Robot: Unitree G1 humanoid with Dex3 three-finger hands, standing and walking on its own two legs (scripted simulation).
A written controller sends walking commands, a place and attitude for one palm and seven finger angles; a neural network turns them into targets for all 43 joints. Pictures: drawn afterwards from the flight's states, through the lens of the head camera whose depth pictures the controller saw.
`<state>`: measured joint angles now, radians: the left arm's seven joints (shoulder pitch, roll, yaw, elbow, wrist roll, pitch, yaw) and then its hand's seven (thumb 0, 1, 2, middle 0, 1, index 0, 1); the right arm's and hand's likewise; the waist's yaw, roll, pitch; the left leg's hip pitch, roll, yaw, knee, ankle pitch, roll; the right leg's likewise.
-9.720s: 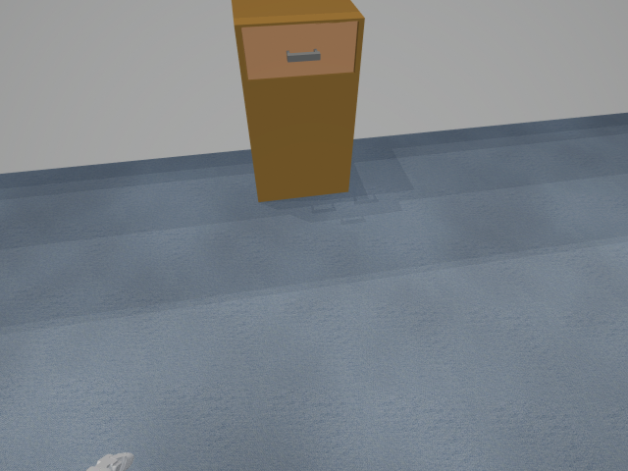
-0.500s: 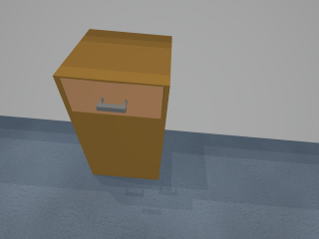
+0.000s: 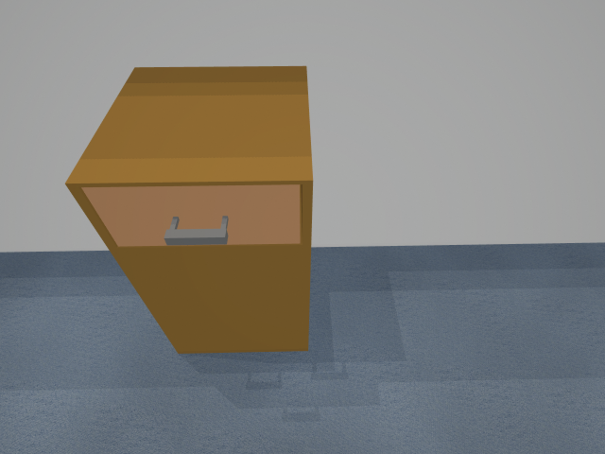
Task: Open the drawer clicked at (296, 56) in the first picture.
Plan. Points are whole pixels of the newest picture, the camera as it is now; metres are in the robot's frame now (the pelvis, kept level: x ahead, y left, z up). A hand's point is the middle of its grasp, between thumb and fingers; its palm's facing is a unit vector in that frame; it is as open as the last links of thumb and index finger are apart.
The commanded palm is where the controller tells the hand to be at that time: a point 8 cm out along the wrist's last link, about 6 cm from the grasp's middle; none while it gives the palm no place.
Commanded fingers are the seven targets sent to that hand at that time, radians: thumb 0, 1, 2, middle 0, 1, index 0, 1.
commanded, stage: come to a stop and stand still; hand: left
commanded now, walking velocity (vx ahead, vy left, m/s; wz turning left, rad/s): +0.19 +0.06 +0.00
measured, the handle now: (198, 228) +0.53 +0.22 -0.08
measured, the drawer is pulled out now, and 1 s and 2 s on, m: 0.00 0.00 0.00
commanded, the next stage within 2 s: look again from close up in 1.58 s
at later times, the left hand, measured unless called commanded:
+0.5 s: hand out of the picture +0.06 +0.18 -0.18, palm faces +0.08 -0.97 -0.21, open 7.3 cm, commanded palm none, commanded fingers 0.00 0.90 0.90 -0.20 -0.30 -0.20 -0.30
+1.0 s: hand out of the picture +0.08 +0.17 -0.18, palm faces +0.01 -0.98 -0.22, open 7.4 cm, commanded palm none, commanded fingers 0.00 0.90 0.90 -0.20 -0.30 -0.20 -0.30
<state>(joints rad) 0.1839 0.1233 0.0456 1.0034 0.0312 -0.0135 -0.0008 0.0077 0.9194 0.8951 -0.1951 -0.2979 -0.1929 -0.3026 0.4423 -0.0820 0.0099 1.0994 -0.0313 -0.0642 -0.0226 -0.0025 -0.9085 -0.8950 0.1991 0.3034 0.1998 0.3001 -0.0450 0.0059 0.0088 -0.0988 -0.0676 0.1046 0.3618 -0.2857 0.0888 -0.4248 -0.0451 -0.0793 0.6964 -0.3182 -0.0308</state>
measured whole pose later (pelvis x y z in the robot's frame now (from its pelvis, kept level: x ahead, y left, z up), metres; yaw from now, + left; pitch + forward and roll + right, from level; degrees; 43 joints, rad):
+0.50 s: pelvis +0.05 +0.00 -0.01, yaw +0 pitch +0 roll +1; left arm 0.27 0.14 0.04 1.03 0.02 0.02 0.03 -0.01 0.92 0.89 -0.20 -0.30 -0.19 -0.30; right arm 0.22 -0.17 -0.03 1.02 -0.01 0.01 -0.04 0.01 -0.95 -0.90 0.20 0.30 0.20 0.30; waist 0.03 0.00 0.06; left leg -0.30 0.02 0.10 0.52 -0.22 0.02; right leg -0.27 -0.03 -0.07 0.57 -0.31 -0.02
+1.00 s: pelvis +0.06 +0.00 -0.01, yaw +0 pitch +0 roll +0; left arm 0.31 0.16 0.00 1.03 0.02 -0.01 0.04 0.01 0.91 0.89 -0.20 -0.30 -0.20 -0.30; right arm 0.33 -0.16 0.01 1.03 -0.02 0.00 -0.01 0.00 -0.92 -0.90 0.19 0.30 0.20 0.30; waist -0.01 0.02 -0.01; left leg -0.26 0.03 0.07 0.54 -0.27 0.01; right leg -0.22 0.00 -0.07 0.52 -0.30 -0.02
